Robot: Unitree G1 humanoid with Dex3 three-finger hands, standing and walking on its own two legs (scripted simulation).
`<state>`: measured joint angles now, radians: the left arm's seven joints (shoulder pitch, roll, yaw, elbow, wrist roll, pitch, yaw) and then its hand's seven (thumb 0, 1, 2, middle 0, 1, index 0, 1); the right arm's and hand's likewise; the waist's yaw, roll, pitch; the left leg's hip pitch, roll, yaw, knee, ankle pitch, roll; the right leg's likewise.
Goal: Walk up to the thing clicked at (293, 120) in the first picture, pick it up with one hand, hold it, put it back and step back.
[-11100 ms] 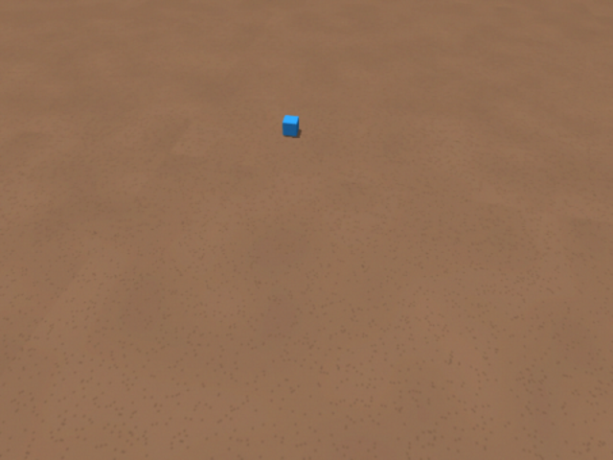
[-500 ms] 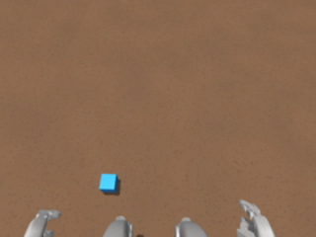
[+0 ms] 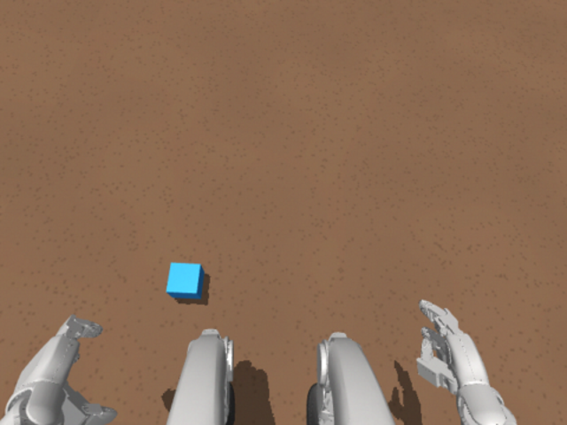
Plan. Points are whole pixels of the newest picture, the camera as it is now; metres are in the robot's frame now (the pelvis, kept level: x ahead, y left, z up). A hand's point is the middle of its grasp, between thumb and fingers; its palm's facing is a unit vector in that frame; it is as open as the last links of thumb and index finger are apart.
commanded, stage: rise first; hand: left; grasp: from above
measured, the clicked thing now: (186, 281) +0.43 +0.24 -0.55
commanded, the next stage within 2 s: approach in 1.70 s
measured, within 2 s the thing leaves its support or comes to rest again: neither
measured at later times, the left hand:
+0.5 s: hand (127, 317) +0.30 +0.30 -0.32, palm faces -0.51 -0.29 -0.81, open 14.2 cm
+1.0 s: hand (141, 297) +0.36 +0.30 -0.38, palm faces -0.48 -0.09 -0.87, open 14.2 cm
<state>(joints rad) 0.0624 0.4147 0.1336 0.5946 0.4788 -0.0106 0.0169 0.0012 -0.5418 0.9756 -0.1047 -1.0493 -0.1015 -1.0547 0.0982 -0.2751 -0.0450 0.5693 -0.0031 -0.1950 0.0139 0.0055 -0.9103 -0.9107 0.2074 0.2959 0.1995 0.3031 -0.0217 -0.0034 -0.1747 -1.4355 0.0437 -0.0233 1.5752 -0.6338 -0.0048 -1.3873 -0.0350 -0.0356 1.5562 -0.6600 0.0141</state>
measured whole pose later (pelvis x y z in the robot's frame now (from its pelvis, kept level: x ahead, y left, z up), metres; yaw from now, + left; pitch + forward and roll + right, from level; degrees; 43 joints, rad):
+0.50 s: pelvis -0.06 +0.00 -0.18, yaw -4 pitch +33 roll -5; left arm -0.51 0.62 0.15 0.98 0.91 -0.28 0.10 0.00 -0.55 1.03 -0.08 -1.02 -0.07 -1.03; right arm 0.12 -0.27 -0.05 0.74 -0.03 -0.11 0.06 0.01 -0.88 -0.90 0.21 0.30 0.20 0.30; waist -0.05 0.01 -0.11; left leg -2.08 0.06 -0.08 2.14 -0.64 0.00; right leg -2.02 -0.01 -0.05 2.10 -0.66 0.01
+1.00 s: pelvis -0.06 +0.01 -0.23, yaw -6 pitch +32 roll -7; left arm -0.73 0.70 0.12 1.23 1.18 -0.31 0.29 0.00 -0.52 0.99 -0.07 -0.97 -0.08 -0.97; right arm 0.10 -0.27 -0.02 0.76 -0.10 -0.03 0.11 0.00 -0.90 -0.90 0.21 0.30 0.20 0.30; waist -0.11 -0.02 -0.08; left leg -2.25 0.05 -0.11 2.32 -0.64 0.01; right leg -2.16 -0.01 -0.07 2.26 -0.67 0.03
